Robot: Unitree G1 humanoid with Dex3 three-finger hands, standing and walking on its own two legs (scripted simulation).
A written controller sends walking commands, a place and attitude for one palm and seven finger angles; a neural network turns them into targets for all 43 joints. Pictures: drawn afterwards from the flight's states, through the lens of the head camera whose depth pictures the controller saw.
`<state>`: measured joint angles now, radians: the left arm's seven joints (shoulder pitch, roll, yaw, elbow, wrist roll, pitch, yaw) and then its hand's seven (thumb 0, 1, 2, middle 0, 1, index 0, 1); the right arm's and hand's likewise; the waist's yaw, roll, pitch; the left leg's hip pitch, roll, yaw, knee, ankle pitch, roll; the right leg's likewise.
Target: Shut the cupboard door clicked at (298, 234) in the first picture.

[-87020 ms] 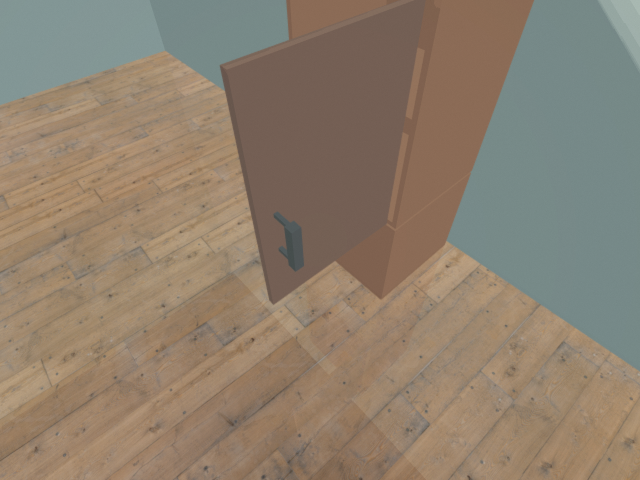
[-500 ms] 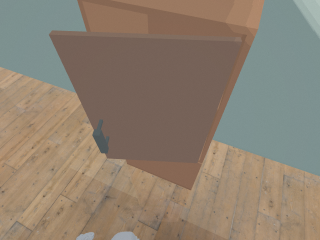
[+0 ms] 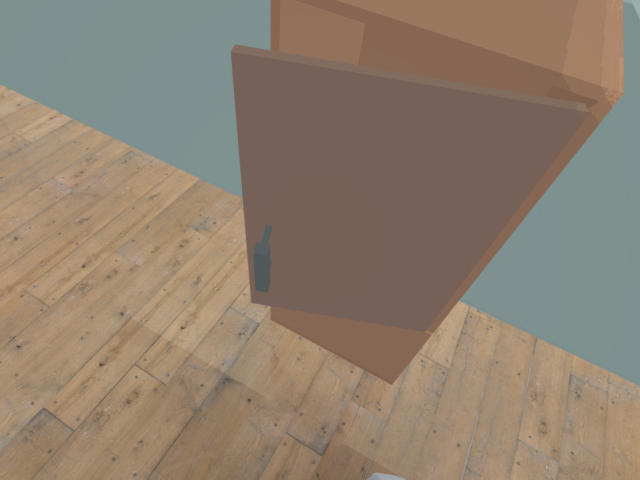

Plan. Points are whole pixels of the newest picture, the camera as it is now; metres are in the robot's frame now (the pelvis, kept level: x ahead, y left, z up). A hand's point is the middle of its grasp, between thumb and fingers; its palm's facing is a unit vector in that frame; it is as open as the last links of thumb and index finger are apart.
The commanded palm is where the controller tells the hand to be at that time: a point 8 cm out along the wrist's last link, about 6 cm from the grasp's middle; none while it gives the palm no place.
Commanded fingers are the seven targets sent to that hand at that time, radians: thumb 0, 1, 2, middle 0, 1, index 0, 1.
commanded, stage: come to a stop and stand still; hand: left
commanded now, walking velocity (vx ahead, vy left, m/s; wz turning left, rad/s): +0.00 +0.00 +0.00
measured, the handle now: (265, 258) +0.47 +0.14 -0.11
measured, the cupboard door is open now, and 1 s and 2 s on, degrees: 20 20 20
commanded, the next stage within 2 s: look again from close up in 0.86 s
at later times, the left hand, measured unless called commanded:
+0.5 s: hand out of the picture -0.04 +0.17 -0.18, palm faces +0.01 -0.98 -0.20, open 7.4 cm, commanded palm none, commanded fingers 0.00 0.90 0.90 -0.20 -0.30 -0.20 -0.30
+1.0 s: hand out of the picture -0.15 +0.13 -0.18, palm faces +0.05 -0.99 -0.12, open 7.4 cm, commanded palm none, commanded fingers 0.00 0.90 0.90 -0.20 -0.30 -0.20 -0.30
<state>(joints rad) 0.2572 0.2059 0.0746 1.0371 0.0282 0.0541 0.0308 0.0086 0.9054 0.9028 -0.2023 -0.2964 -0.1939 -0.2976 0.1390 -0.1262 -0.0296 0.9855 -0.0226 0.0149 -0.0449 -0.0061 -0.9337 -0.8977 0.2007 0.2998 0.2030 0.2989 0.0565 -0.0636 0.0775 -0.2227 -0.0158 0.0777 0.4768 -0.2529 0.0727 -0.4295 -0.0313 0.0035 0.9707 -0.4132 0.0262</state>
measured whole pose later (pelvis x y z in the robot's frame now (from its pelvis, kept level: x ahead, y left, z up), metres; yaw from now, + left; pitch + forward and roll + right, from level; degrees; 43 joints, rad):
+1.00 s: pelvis -0.08 -0.01 +0.00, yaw -1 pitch -1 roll -2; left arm 0.41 0.07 0.00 1.15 0.03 -0.02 0.05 0.01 0.90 0.90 -0.20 -0.30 -0.19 -0.30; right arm 0.30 -0.10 -0.01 1.14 -0.02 0.02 -0.04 0.02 -0.92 -0.90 0.20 0.30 0.20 0.30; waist 0.01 0.01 0.04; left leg -0.32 0.00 0.08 0.46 -0.12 0.05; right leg -0.13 0.01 -0.07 0.44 -0.28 -0.01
